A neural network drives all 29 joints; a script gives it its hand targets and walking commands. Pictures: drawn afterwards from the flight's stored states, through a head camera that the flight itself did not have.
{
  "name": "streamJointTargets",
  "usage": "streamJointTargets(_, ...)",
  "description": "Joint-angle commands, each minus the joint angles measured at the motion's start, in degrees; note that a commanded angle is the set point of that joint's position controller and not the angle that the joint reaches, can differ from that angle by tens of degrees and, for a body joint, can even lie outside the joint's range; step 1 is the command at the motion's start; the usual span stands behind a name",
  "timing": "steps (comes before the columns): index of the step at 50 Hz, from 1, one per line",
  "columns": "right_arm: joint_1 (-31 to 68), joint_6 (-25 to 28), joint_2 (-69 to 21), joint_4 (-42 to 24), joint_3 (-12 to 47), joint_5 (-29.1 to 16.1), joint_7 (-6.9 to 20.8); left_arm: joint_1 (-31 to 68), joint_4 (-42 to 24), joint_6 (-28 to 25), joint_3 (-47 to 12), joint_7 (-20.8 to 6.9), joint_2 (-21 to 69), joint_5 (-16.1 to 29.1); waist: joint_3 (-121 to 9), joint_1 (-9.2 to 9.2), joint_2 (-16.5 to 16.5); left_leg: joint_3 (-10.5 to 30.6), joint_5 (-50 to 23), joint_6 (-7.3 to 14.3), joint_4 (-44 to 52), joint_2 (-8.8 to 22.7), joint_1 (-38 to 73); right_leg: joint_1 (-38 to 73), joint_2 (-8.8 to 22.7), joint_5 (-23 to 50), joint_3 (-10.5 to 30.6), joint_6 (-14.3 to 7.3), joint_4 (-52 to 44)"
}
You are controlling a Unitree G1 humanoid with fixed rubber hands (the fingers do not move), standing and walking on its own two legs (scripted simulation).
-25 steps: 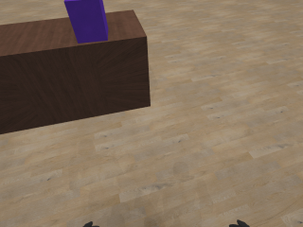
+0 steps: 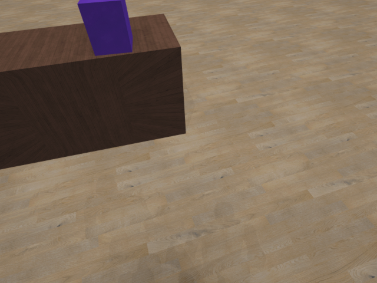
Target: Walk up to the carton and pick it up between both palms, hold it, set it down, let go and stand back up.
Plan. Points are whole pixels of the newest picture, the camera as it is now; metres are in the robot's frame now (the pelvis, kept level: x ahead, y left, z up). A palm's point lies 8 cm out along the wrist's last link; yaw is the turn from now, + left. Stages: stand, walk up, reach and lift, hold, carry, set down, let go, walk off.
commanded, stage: stand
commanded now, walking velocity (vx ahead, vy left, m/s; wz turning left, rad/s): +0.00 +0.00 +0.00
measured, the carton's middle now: (108, 22) +1.37 +0.46 +0.04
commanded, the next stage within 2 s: walk up in 0.84 s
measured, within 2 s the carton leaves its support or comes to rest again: neither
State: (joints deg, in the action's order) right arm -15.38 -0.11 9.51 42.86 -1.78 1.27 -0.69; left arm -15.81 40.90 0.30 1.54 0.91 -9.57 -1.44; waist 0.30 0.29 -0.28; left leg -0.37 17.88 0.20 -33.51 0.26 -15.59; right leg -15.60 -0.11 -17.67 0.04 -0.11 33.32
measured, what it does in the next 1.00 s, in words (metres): stands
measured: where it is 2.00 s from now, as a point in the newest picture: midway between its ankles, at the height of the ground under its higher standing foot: outside the picture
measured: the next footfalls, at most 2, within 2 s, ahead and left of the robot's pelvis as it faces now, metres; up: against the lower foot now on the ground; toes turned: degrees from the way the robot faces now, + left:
left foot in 1.42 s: +0.15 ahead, +0.27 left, +0.00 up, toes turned +16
right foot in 1.94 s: +0.52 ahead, +0.15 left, +0.00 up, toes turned +14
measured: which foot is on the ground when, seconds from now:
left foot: down 0.00-1.00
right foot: down 0.00-1.00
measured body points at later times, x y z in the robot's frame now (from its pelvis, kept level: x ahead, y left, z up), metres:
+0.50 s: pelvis +0.00 +0.00 +0.01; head +0.00 +0.00 +0.46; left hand +0.06 +0.24 -0.13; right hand +0.06 -0.23 -0.14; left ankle +0.00 +0.12 -0.73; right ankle +0.00 -0.12 -0.73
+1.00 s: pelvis +0.00 +0.00 +0.01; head +0.00 +0.00 +0.46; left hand +0.00 +0.23 -0.14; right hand +0.01 -0.22 -0.14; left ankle +0.00 +0.12 -0.73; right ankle +0.00 -0.12 -0.73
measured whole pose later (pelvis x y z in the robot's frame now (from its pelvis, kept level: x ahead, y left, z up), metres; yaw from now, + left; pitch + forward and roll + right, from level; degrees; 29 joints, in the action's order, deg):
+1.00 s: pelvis +0.00 +0.00 +0.01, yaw +0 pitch -1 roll +0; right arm -17.6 0.3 8.4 58.9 -1.8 0.7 -1.9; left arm -18.2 58.2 -0.2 1.9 2.0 -8.2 -0.8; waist 1.8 0.1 -0.1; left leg -0.3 13.6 0.4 -25.8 -0.1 -10.8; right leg -10.7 0.2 -13.4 0.0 0.1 25.5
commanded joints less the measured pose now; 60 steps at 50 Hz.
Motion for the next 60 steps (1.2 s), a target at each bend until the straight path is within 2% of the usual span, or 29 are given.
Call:
streamJointTargets(1,-0.7,0.79,4.52,-2.71,-1.33,-0.01,-0.23,-1.64,-2.25,-0.76,1.31,0.36,-4.89,0.1,0.21,-0.12,0.06,4.1,-8.88,2.05,6.35,2.83,0.94,-0.87,2.63,9.25,4.1,-1.52,-5.56)
streamJointTargets(3,-1.2,0.75,5.05,-1.85,-1.38,0.11,-0.26,-1.35,-2.02,-0.88,1.37,0.28,-4.74,0.0,-0.19,-0.11,0.05,4.65,-6.89,2.39,7.16,2.93,-0.23,0.83,2.5,8.09,3.95,-1.53,-5.92)
streamJointTargets(4,-0.7,0.82,5.19,-1.88,-1.46,0.2,-0.26,-0.8,-1.93,-0.85,1.36,0.32,-4.47,0.01,-0.88,-0.2,1.27,4.57,-7.26,2.35,7.41,2.93,0.15,0.82,2.58,8.23,3.87,-1.64,-5.66)
streamJointTargets(8,-0.93,1.03,4.55,-0.75,-1.43,0.01,-0.44,-1.35,-0.79,-1.02,1.47,0.49,-4.41,0.08,-0.82,-0.23,-0.91,4.35,-7.39,2.31,7.84,2.79,0.24,1.81,2.73,8.93,3.99,-1.62,-5.82)
streamJointTargets(12,-1.11,0.96,5.01,0.49,-1.69,-0.12,-0.58,-1.85,0.46,-1.06,1.74,0.57,-5.08,0.12,-0.92,-0.23,0.37,4.76,-8.4,2.55,7.99,3.28,1.7,1.09,2.78,9.69,4.1,-1.66,-6.71)
streamJointTargets(13,-1.66,1.03,5.32,0.74,-1.75,-0.09,-0.57,-2.19,0.81,-1.09,1.75,0.67,-5.13,0.18,-0.14,0.1,-0.52,4.84,-7.34,2.6,8.66,3.22,1.22,0.92,2.63,8.69,4.14,-1.58,-6.88)
streamJointTargets(15,-2.19,0.91,4.86,1.81,-1.63,-0.05,-0.5,-2.23,1.73,-1.14,1.86,0.62,-5.26,0.12,0.45,0.11,0.73,4.77,-6.98,2.48,8.95,3.07,0.51,1.51,2.87,8.35,4.5,-1.74,-7.41)
streamJointTargets(16,-2.2,0.93,5.19,2.11,-1.77,-0.05,-0.56,-1.93,1.93,-1.14,1.88,0.51,-5.0,0.22,0.12,0.08,-0.91,4.44,-7.3,2.52,8.87,2.97,1.23,1.59,3.04,8.68,4.74,-1.89,-7.62)
streamJointTargets(17,-2.01,0.89,5.36,2.72,-1.78,-0.03,-0.54,-2.96,2.53,-1.12,1.88,0.55,-5.13,0.29,0.9,-0.16,-1.01,4.64,-6.49,2.42,9.21,3.0,1.26,0.84,2.91,8.04,4.49,-1.63,-7.96)
streamJointTargets(19,-1.93,0.9,4.86,3.04,-1.78,-0.12,-0.78,-2.36,3.38,-1.17,1.74,0.69,-4.66,0.07,1.43,0.12,1.17,4.86,-7.36,2.44,9.43,3.3,0.91,1.15,3.04,8.75,4.4,-1.76,-8.09)
streamJointTargets(21,-2.52,1.01,4.69,3.86,-1.63,-0.24,-0.79,-3.11,4.12,-1.19,1.87,0.79,-4.75,0.29,0.38,-0.16,0.18,4.58,-7.95,2.48,9.64,3.14,1.53,2.22,3.13,9.11,4.73,-1.88,-8.43)
streamJointTargets(22,-2.73,0.86,5.01,4.47,-1.67,-0.34,-0.82,-3.11,4.62,-1.2,1.75,0.81,-4.57,0.38,1.59,-0.1,2.85,4.29,-7.8,2.25,9.29,3.36,1.33,1.36,3.64,8.4,4.42,-2.25,-9.36)
streamJointTargets(31,-3.67,1.0,4.68,8.4,-1.46,-0.41,-1.02,-4.12,8.58,-1.16,1.91,0.95,-4.87,0.51,1.45,-0.31,-0.46,4.49,-8.66,2.07,11.07,3.68,2.5,2.82,3.92,8.52,4.42,-2.4,-10.37)
streamJointTargets(51,-5.68,0.83,3.04,16.3,-0.61,-0.55,-1.47,-5.82,17.76,-0.94,0.91,1.3,-2.62,0.68,3.74,-0.18,0.25,4.65,-8.01,2.03,13.41,3.96,3.36,3.79,4.13,8.62,3.93,-1.7,-12.5)
streamJointTargets(52,-7.01,1.23,11.53,12.99,-2.94,0.68,-0.16,-6.39,12.22,-2.34,3.49,1.12,-11.68,-2.79,-2.35,-1.25,1.78,7.97,23.79,3.69,5.01,1.58,-7.81,14.25,6.17,-22.8,7.11,-5.46,-10.3)
streamJointTargets(53,-2.46,0.94,11.06,11.83,-3.05,0.89,0.43,-9.89,13.23,-2.53,4.83,1.47,-13.81,-3.19,3.2,-4.26,4.75,5.0,25.92,2.36,-1.12,-0.21,-24.26,19.44,11.99,-33.58,15.69,-8.38,-15.42)
streamJointTargets(54,1.81,0.5,7.99,9.25,-2.15,1.59,1.12,-12.94,15.23,-2.5,5.32,2.11,-14.95,-3.0,6.57,-6.4,11.04,-1.45,16.93,-0.41,-18.26,-1.64,-29.02,16.56,24.01,-38.69,26.17,-13.2,-24.3)
streamJointTargets(55,2.32,0.35,7.18,7.56,-2.21,3.0,1.84,-11.69,15.98,-2.79,4.47,2.84,-13.41,-3.13,11.74,-5.18,7.73,3.82,13.36,-1.2,-23.65,4.31,-32.09,12.81,29.59,-34.17,29.46,-15.78,-25.36)
streamJointTargets(56,0.88,0.76,7.2,7.97,-2.28,2.86,2.44,-11.0,15.99,-3.73,3.44,2.88,-10.5,-2.82,11.56,-4.05,4.98,5.57,9.64,-1.75,-23.71,5.24,-32.37,12.85,28.27,-29.42,26.64,-14.31,-26.02)
streamJointTargets(57,-1.31,1.19,7.42,8.68,-2.57,2.65,2.81,-10.18,15.94,-4.53,2.87,2.69,-9.03,-2.68,9.46,-2.94,4.01,6.22,7.21,-2.15,-24.31,5.23,-29.96,12.16,25.41,-25.82,21.55,-11.72,-26.0)
streamJointTargets(58,-3.86,1.4,7.57,9.16,-2.85,2.56,3.31,-8.8,15.78,-5.06,2.67,2.63,-9.36,-2.6,6.63,-1.84,4.75,5.73,5.17,-2.49,-25.14,4.82,-26.36,11.57,22.8,-23.03,16.59,-9.95,-25.88)
streamJointTargets(60,-6.51,1.33,6.53,9.19,-2.74,2.22,4.32,-4.48,15.18,-5.68,2.77,2.22,-10.69,-2.29,4.29,0.04,8.24,3.05,1.35,-3.21,-23.59,3.96,-20.39,9.41,18.62,-19.54,7.77,-7.8,-25.96)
